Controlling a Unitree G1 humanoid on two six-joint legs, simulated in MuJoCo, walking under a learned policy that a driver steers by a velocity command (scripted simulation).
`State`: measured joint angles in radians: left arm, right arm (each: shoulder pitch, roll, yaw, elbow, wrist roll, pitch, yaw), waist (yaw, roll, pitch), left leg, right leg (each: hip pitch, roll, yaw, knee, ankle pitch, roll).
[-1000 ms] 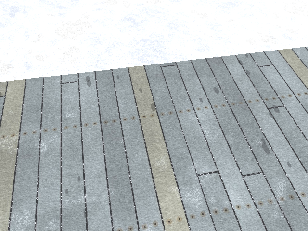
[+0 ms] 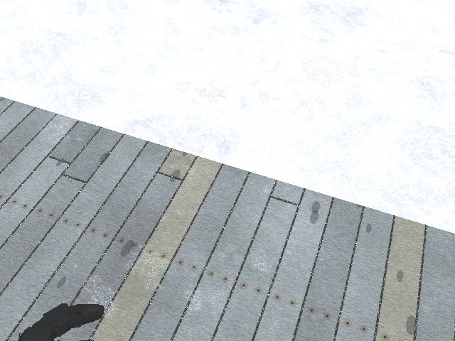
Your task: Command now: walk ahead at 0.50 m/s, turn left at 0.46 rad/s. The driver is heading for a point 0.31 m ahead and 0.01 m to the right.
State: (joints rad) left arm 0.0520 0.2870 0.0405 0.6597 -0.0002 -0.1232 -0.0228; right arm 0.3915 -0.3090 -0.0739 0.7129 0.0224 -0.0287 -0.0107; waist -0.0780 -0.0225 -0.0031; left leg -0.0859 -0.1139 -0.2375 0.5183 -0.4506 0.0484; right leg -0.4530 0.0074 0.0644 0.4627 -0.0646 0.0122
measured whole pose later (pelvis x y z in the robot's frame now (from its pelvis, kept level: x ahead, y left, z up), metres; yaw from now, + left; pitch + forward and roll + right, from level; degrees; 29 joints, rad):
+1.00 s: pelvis +0.29 +0.00 +0.01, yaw +5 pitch -1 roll +0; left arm 0.24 0.22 0.03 0.95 0.00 -0.01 0.03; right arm 0.18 -0.23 -0.05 0.89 0.00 0.01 -0.02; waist 0.00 0.00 0.03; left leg -0.27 -0.01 -0.02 0.52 -0.23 -0.01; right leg -0.17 -0.03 0.01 0.53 -0.33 0.02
